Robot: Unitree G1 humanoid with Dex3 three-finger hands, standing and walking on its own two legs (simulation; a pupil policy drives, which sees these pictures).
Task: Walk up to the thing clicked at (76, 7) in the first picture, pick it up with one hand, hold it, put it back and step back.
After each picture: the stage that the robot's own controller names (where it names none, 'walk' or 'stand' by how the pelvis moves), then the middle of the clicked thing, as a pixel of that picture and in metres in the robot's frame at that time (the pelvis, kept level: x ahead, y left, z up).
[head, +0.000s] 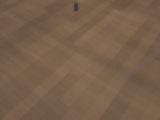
stand; (76, 6) +2.18 +0.12 -0.72
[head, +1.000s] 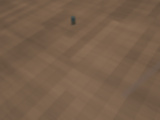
walk; (73, 20) +2.04 +0.27 -0.71
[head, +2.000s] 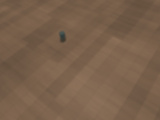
walk; (62, 36) +1.41 +0.33 -0.72
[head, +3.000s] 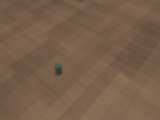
walk; (58, 69) +0.91 +0.30 -0.71
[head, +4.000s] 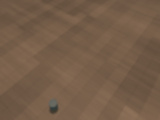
walk; (53, 106) +0.55 +0.21 -0.70
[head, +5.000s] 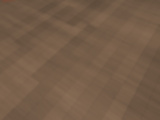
stand; out of the picture +0.33 +0.18 -0.70
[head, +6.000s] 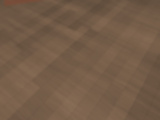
stand; out of the picture +0.30 +0.19 -0.73
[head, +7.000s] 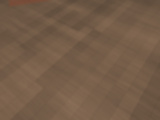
stand; out of the picture +0.30 +0.18 -0.73
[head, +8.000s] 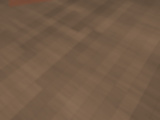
stand; out of the picture +0.29 +0.18 -0.73
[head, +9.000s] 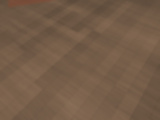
stand; out of the picture +0.29 +0.18 -0.73
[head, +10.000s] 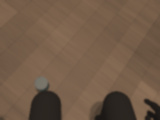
go down; (42, 84) +0.36 +0.19 -0.43
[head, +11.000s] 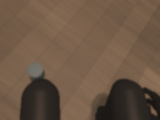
go down; (36, 72) +0.39 +0.20 -0.32
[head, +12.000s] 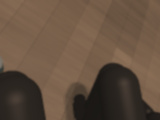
close in; out of the picture +0.37 +0.23 -0.23
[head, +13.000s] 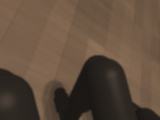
close; out of the picture +0.37 +0.24 -0.22
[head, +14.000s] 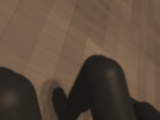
lift; out of the picture +0.37 +0.24 -0.22
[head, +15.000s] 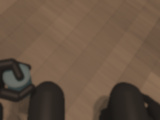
lift; (19, 82) +0.30 +0.22 -0.06
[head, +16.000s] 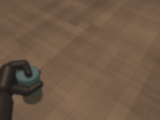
hold; (30, 85) +0.32 +0.18 +0.04
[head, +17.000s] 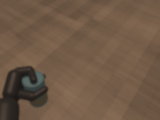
hold; (36, 89) +0.32 +0.17 +0.00
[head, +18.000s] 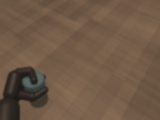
crouch; (36, 90) +0.32 +0.17 +0.00
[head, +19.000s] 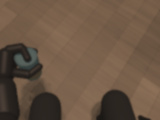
crouch; (29, 65) +0.39 +0.18 -0.08
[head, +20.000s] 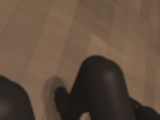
lower; out of the picture +0.40 +0.26 -0.22
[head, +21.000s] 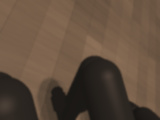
lower; out of the picture +0.40 +0.27 -0.22
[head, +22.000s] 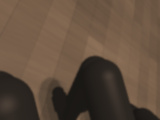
lower; out of the picture +0.40 +0.26 -0.23
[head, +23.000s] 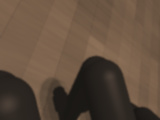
lower; out of the picture +0.40 +0.26 -0.22
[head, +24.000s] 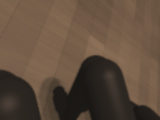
loosen; out of the picture +0.39 +0.26 -0.22
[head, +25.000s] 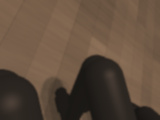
withdraw; out of the picture +0.37 +0.23 -0.22
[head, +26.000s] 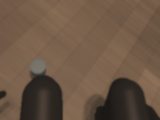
walk; (38, 69) +0.39 +0.19 -0.30
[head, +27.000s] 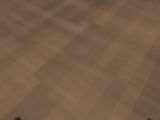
stand; out of the picture +0.31 +0.16 -0.65
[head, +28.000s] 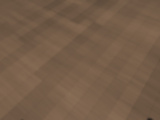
stand; out of the picture +0.32 +0.17 -0.67
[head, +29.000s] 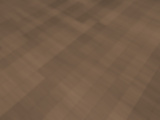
stand; out of the picture +0.32 +0.16 -0.69
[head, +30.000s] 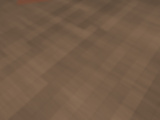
walk; out of the picture +0.34 +0.17 -0.72
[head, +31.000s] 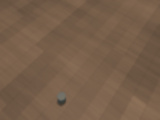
walk; (61, 98) +0.49 +0.13 -0.70
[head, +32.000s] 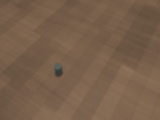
walk; (58, 69) +0.78 +0.25 -0.69
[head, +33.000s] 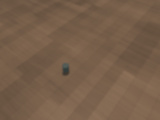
stand; (65, 69) +0.97 +0.19 -0.71
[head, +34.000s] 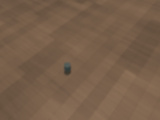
stand; (67, 68) +0.96 +0.17 -0.73
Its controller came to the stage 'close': yes
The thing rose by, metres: 0.71
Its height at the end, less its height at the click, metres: +0.00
